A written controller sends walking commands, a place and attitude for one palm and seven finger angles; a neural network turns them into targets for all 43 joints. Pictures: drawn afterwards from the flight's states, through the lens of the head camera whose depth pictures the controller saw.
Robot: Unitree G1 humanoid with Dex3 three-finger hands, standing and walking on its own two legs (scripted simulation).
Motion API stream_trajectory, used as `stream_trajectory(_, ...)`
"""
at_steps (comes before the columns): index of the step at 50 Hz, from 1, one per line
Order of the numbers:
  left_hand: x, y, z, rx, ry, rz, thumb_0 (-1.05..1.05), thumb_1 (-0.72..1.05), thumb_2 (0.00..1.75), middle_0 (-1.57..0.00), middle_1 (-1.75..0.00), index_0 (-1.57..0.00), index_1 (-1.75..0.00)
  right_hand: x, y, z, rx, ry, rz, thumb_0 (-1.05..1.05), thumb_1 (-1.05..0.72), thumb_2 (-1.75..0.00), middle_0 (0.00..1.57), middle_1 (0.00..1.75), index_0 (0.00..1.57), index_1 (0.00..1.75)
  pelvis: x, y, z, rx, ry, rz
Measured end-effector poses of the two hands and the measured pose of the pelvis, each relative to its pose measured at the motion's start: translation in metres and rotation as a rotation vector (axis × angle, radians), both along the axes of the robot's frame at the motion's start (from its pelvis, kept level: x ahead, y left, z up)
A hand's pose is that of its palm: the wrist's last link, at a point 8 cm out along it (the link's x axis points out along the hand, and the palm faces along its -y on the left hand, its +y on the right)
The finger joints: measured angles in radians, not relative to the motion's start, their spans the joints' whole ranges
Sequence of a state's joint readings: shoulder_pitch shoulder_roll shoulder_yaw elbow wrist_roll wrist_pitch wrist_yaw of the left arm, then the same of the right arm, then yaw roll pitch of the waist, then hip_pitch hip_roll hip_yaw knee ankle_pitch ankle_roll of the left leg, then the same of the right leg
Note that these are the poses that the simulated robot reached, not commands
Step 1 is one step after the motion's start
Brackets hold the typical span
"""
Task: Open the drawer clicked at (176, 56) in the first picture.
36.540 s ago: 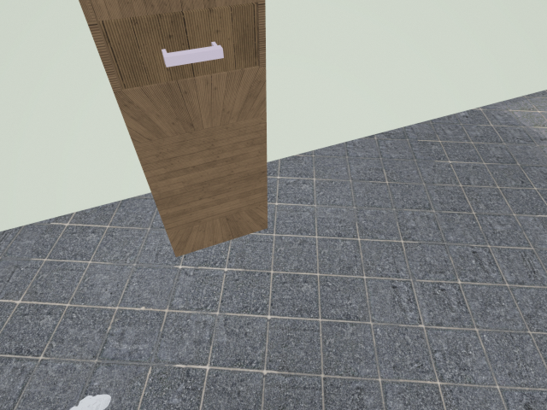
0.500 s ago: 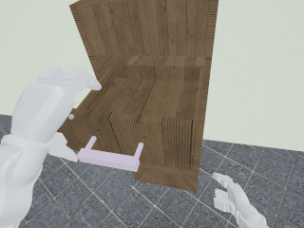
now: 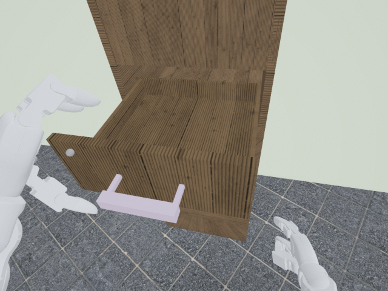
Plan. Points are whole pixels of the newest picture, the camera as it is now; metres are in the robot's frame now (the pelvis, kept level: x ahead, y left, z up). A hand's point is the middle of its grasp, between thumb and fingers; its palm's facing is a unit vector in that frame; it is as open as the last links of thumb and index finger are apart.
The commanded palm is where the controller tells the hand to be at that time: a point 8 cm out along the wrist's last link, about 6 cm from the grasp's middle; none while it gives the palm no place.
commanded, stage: draw the hand back to the body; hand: left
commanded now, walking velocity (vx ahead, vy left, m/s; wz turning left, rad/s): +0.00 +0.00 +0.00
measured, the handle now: (143, 195) +0.25 +0.14 +0.11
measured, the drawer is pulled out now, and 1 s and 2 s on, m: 0.30 0.30 0.30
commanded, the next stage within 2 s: step back with the hand held close in 0.90 s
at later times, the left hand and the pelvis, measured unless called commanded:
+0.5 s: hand (58, 124) +0.23 +0.19 +0.30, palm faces +0.46 -0.78 -0.42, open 10.5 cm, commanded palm +0.18 +0.26 +0.30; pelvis +0.04 -0.01 +0.01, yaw -1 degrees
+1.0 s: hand (41, 125) +0.22 +0.21 +0.31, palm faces +0.55 -0.75 -0.36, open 7.5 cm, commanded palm +0.17 +0.26 +0.30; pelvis +0.04 -0.02 +0.01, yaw +0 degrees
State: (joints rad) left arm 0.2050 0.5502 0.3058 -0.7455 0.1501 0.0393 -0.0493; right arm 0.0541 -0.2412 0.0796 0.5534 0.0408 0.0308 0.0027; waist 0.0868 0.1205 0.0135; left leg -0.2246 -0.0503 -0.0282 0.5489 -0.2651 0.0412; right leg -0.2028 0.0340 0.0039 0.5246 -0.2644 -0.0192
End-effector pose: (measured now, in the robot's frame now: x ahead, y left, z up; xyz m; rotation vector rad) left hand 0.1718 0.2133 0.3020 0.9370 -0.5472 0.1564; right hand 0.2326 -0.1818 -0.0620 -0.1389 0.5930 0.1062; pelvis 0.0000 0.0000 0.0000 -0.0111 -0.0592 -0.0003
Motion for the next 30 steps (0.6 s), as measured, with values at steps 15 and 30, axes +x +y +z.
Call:
stream_trajectory(15, 0.011, 0.019, 0.006, -0.385, -0.296, -0.093, 0.0, -0.11, 0.47, -0.28, -0.94, -0.28, -0.94, -0.042, -0.039, -0.018, -0.099, 0.11, -0.123, 0.01, -0.9, -0.9, 0.2, 0.3, 0.2, 0.3, 0.029, -0.009, 0.006, -0.003, 0.001, -0.011)
stream_trajectory(30, 0.014, 0.03, 0.013, -0.289, -0.258, 0.018, 0.01, 0.41, 0.7, -0.24, -0.61, -0.25, -0.61, 0.002, -0.049, -0.009, -0.067, 0.042, -0.153, 0.01, -0.91, -0.9, 0.2, 0.3, 0.2, 0.3, 0.044, -0.016, 0.007, -0.002, 0.025, -0.011)
